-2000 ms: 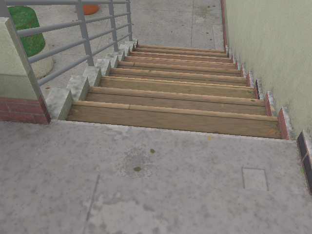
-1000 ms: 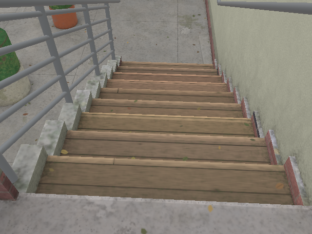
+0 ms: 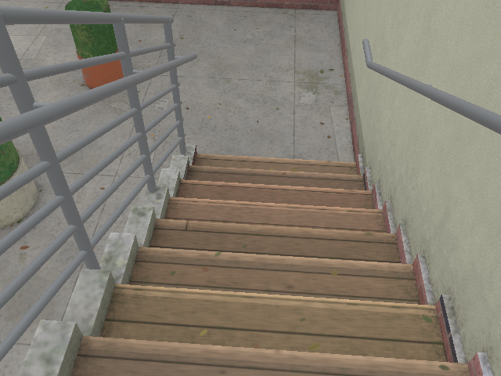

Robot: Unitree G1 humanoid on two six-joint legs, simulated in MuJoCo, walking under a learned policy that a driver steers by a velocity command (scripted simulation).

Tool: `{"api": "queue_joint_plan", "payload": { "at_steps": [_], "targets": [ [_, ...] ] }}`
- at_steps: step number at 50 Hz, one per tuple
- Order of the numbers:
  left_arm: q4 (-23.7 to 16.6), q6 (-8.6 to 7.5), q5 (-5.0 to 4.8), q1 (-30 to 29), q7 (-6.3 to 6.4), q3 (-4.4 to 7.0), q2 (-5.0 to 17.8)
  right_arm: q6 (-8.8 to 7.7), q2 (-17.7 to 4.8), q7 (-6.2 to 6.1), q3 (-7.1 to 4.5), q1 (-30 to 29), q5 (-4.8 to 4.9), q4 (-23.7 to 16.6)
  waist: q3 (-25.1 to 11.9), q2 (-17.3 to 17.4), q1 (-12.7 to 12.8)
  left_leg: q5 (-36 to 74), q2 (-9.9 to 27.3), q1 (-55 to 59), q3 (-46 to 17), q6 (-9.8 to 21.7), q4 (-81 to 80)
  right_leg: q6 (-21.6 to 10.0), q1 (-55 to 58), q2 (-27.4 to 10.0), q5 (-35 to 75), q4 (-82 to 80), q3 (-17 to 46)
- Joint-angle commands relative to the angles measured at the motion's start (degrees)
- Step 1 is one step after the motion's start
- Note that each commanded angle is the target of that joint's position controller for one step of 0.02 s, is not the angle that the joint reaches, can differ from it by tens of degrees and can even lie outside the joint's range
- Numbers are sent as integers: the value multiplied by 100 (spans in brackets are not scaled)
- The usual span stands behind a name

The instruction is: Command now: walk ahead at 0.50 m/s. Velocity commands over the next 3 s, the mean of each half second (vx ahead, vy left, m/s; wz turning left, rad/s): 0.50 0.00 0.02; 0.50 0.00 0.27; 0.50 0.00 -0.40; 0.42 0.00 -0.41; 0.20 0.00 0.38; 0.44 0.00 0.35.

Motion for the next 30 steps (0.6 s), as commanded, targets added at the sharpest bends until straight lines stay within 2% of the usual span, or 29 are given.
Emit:
{"api": "queue_joint_plan", "payload": {
  "at_steps": [1,2,3,4,5,6,7,8,9,10,11,12,15,16,17,18,19,20,21,22,23,24,25,26,27,28,29,30],
  "targets": [
    [-348,92,87,133,31,-49,-260,-21,280,-56,137,674,10,93,435,140,159,1915,1512,292,-1545,1132,-1576,52,-1257,-603,791,-446,209],
    [-394,141,58,-18,-53,-61,-261,-18,161,-46,137,888,-32,197,386,285,86,1829,1327,163,-1211,1073,-1485,131,-1276,-620,1168,-801,-21],
    [-475,164,35,-192,-112,-52,-163,-47,163,-17,162,1125,-76,289,366,373,49,2026,1276,51,-1120,1058,-1418,204,-1283,-629,1613,-1192,-148],
    [-538,192,167,-260,-181,-97,-244,-97,225,-19,266,1283,-208,384,392,380,186,1993,1190,-315,-1041,949,-1017,171,-1193,-551,2455,-1077,-163],
    [-668,128,238,-489,-197,-130,-245,-188,399,-118,373,1310,-209,340,237,25,64,1525,1021,-118,-922,772,-730,175,-1463,-739,3938,-2246,189],
    [-768,118,190,-781,-173,-102,-111,-230,221,-140,381,1581,-139,407,222,323,-90,1546,997,-197,-987,786,-609,220,-1417,-627,4532,-2598,-27],
    [-831,99,111,-976,-127,-92,15,-230,146,-171,407,1469,-87,334,119,276,-146,973,714,-769,-727,687,-266,238,-824,-520,5400,-3377,-174],
    [-846,103,105,-1008,-119,-78,54,-185,33,-142,477,1490,-102,283,178,461,-60,733,603,-1615,-713,584,-174,255,21,-312,5550,-3321,-380],
    [-907,158,105,-1026,-126,-70,123,-173,-9,-91,521,1573,-149,328,336,491,20,524,805,-1959,-936,640,-105,330,240,-306,5391,-3139,-342],
    [-959,202,137,-1111,-118,-56,227,-170,35,-89,561,1811,-66,384,492,409,-30,270,1011,-1691,-1271,743,133,408,-156,-389,5086,-3182,-223],
    [-1086,240,162,-1368,-125,-101,145,-156,69,-89,585,2054,1,434,594,306,-171,24,1033,-1476,-1355,779,393,423,-303,-413,4749,-3583,-228],
    [-1220,267,154,-1607,-110,-136,86,-151,108,-94,631,2373,18,553,653,347,-264,-46,1143,-1165,-1631,872,529,469,-416,-396,4452,-3699,-202],
    [-1439,306,153,-2330,-127,-247,-6,-56,156,-215,647,2992,21,750,910,375,-755,-368,1384,365,-2315,1029,1155,485,-1495,-615,3706,-4883,30],
    [-1397,294,138,-2357,-145,-249,40,-9,164,-211,654,3013,-1,778,923,309,-809,-515,1327,349,-2370,1009,1322,419,-1252,-697,3872,-5135,33],
    [-1288,247,102,-2249,-144,-250,69,43,128,-183,639,2867,31,733,881,230,-775,-570,1187,-25,-2169,914,1426,366,-561,-698,3999,-5386,-125],
    [-1228,223,73,-2131,-127,-251,98,99,20,-140,615,2812,15,707,858,291,-734,-488,1140,-346,-2176,903,1482,370,101,-658,4057,-5357,-247],
    [-1074,185,57,-1836,-101,-223,221,144,7,-125,610,2705,78,659,879,146,-619,-456,1095,-525,-2167,831,1757,361,662,-629,3954,-5548,-290],
    [-840,144,-1,-1142,-82,-154,343,234,-139,-50,574,2527,133,616,782,-152,-245,-422,906,-692,-1863,726,2376,297,1612,-481,3897,-6112,-565],
    [-456,101,-83,142,-78,23,684,331,-420,145,514,2499,17,658,382,-356,327,19,614,-1295,-1394,465,3527,121,3378,-416,4507,-6017,-941],
    [-54,163,0,1937,-155,200,1154,357,38,468,561,3216,-133,976,-1048,-1130,754,-1253,37,-2873,-891,-145,6080,-914,6370,-1419,7291,-4096,-317],
    [55,218,76,2603,-278,299,1435,258,164,602,662,3161,129,683,-2159,-1403,1137,-3804,-230,-3937,-908,-231,8855,-1854,7531,-2597,8325,-3167,527],
    [120,289,270,2491,-262,377,1444,119,-162,622,561,2340,272,201,-1560,-482,1334,-3394,-114,-5268,-1171,-284,9552,-1870,7043,-2900,6949,-3608,1190],
    [-82,275,304,1408,-184,387,1429,34,-214,518,471,1749,240,-156,-529,44,912,-2040,352,-5789,-1379,-265,8419,-1701,5455,-2887,3887,-4422,1515],
    [-210,243,302,806,-170,188,820,64,-243,381,412,1421,171,-166,39,429,636,-1236,599,-5229,-1273,-147,7827,-1469,3817,-2470,2654,-4859,829],
    [-294,195,297,566,-116,28,311,145,-72,279,425,1398,161,-153,249,346,325,-631,892,-4267,-1236,-23,7200,-1436,2313,-2297,2579,-5126,426],
    [-454,33,284,194,44,-219,-429,200,284,230,506,1253,-51,-143,656,305,-20,799,1352,-3554,-1384,128,5396,-1096,1003,-1713,2632,-5466,-133],
    [-479,-76,172,140,122,-230,-403,258,368,281,509,1054,-248,-200,816,-48,8,1114,1245,-3074,-1059,182,4937,-1086,403,-1408,2729,-5500,-389],
    [-539,-155,-1,91,224,-268,-398,238,279,372,462,984,-253,-142,649,301,114,2138,1111,-2566,-877,107,3561,-1067,105,-1289,2384,-5547,-723]
  ]
}}
Next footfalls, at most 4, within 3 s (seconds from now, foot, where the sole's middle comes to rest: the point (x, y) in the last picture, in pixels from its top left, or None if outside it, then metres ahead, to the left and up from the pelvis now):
0.42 right None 0.32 -0.13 -0.93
0.98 left None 0.61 0.22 -1.09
1.56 right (267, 323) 0.93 -0.08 -1.26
2.02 left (229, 277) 1.25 0.07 -1.42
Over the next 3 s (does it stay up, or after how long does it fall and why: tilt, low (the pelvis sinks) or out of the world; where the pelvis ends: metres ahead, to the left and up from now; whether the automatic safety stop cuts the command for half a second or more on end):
stays up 1.44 -0.02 -0.75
